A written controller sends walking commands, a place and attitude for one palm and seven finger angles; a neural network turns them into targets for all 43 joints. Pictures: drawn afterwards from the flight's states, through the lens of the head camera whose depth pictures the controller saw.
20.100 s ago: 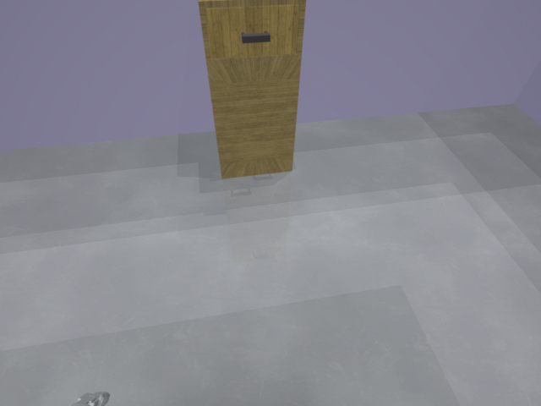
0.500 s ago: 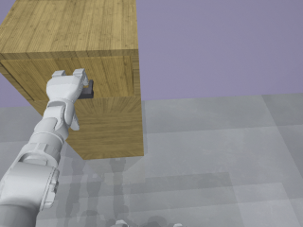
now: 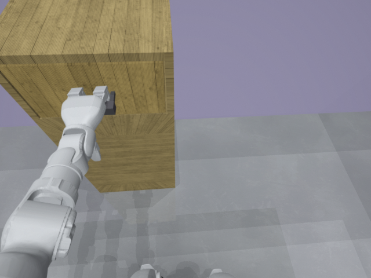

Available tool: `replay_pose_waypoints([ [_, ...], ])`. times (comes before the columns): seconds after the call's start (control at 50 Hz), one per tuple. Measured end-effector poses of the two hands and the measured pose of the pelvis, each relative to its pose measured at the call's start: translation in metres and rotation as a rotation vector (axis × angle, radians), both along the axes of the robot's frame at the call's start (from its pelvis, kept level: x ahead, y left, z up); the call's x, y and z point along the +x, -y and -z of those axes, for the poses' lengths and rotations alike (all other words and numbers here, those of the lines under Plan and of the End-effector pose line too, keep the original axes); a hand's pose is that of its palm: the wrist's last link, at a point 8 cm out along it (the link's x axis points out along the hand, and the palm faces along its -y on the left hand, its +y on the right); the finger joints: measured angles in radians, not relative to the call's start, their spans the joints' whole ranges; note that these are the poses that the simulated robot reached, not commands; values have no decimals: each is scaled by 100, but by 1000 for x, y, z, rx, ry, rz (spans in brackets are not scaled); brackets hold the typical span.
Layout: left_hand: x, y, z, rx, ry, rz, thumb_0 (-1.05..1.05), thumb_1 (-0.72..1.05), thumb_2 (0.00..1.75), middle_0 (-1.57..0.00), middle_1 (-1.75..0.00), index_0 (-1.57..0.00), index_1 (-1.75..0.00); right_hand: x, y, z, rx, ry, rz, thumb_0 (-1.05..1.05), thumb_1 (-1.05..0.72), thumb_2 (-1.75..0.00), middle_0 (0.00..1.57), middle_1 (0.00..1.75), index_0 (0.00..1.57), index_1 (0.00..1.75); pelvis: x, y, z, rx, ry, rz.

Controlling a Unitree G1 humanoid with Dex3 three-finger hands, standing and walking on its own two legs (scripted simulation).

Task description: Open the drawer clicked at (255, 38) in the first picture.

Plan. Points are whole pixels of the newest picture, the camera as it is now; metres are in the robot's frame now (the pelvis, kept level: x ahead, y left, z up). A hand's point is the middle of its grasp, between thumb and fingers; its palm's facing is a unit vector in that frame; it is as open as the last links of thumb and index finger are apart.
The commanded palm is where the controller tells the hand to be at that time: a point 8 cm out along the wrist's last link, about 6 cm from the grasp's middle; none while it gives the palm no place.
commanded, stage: lower the fingers behind the handle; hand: left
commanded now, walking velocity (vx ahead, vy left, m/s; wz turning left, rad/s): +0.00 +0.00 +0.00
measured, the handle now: (93, 102) +0.52 +0.20 +0.03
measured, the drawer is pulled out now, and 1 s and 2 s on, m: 0.00 0.00 0.07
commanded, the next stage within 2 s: close the thumb around the handle in 0.28 s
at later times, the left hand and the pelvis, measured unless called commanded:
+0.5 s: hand (93, 124) +0.47 +0.20 +0.01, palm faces -0.06 -0.05 -1.00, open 13.5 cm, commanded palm +0.45 +0.20 +0.06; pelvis +0.00 +0.00 +0.00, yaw +0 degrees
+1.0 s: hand (93, 123) +0.47 +0.20 +0.01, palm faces -0.07 -0.05 -1.00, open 5.9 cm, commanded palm +0.45 +0.20 +0.06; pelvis +0.00 -0.01 +0.00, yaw +0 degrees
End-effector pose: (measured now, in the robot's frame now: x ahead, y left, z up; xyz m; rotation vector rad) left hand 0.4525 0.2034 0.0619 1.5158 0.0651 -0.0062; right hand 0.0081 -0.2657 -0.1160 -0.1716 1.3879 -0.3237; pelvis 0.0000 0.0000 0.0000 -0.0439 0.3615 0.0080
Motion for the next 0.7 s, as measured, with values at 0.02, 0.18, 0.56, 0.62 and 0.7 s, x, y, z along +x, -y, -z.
replay_pose_waypoints([
  [0.02, 0, 0, 0, -1, -2, -3, -1, -49, 30, -30, -120, -32, -120, 0, 0, 0, 1, 2, 0, 0, -90, -90, 20, 29, 20, 30, 0, 0, 0, 0, 1, 0],
  [0.18, -1, 0, -2, -1, -21, -4, 0, -49, 30, -30, -120, -32, -120, -1, -1, -2, -3, 10, 3, 0, -90, -90, 20, 29, 20, 30, -2, 0, -2, 1, 9, 1],
  [0.56, 0, 2, -2, 4, -19, -13, 0, -35, 36, -31, -122, -33, -121, -9, 4, -1, -7, -14, 7, 0, -90, -90, 20, 29, 20, 30, -2, 4, -1, 2, 5, -3],
  [0.62, 0, 2, -2, 9, -24, -13, 0, -24, 41, -32, -123, -34, -123, -9, 5, -1, -6, -11, 6, 0, -90, -90, 20, 29, 20, 30, -2, 4, -1, 2, 5, -5],
  [0.7, 0, 2, -3, 7, -27, -13, 0, -5, 49, -33, -125, -34, -124, -7, 5, -1, -3, -7, 7, 0, -90, -90, 20, 29, 20, 30, -1, 5, -1, 3, 5, -3],
])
